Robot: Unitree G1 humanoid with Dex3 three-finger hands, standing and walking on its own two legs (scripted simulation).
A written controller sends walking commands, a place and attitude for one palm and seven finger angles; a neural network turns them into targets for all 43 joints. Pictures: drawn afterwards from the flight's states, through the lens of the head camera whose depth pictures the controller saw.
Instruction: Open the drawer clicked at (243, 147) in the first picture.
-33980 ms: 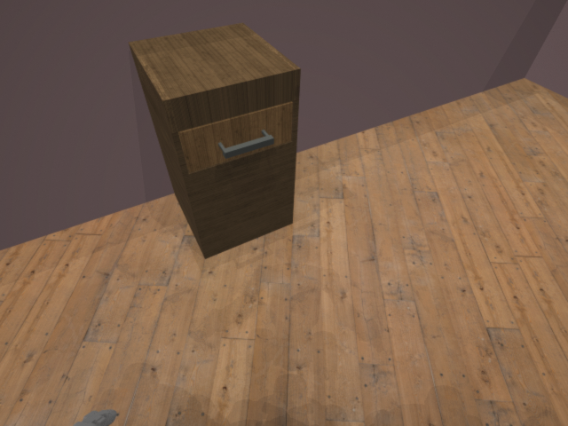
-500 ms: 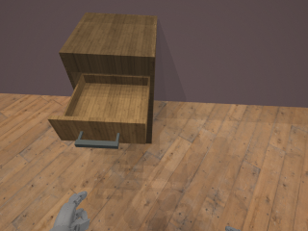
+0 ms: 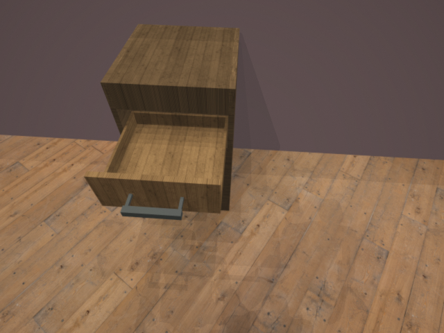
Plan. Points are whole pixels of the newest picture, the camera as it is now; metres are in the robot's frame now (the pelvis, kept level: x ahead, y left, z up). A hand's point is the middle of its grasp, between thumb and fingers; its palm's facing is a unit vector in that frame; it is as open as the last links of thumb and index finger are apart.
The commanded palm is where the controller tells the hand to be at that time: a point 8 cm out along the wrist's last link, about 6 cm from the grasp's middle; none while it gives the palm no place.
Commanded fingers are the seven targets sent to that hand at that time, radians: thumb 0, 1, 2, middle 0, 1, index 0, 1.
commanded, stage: let the arm hang, fingers relaxed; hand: left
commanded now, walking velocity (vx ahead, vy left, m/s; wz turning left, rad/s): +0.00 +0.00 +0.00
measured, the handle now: (153, 206) +0.47 +0.23 -0.21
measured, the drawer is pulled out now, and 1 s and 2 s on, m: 0.30 0.30 0.30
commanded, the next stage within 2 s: look to check the result in 0.36 s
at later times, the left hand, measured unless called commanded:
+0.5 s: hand out of the picture -0.02 +0.16 -0.18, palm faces +0.02 -0.99 -0.16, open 7.4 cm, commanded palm none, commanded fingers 0.00 0.90 0.90 -0.20 -0.30 -0.20 -0.30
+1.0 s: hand out of the picture -0.01 +0.15 -0.18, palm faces +0.03 -0.99 -0.16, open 7.4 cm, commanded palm none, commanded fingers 0.00 0.90 0.90 -0.20 -0.30 -0.20 -0.30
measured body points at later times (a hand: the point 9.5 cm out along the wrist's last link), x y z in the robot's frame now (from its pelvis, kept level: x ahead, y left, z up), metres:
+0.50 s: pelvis +0.00 +0.00 +0.00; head +0.02 +0.01 +0.45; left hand -0.02 +0.21 -0.16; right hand -0.05 -0.20 -0.16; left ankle -0.03 +0.10 -0.74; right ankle +0.00 -0.12 -0.74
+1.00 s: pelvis +0.00 +0.00 +0.00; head +0.02 +0.00 +0.45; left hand -0.01 +0.21 -0.16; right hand -0.03 -0.20 -0.16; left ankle -0.03 +0.10 -0.74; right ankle +0.00 -0.12 -0.74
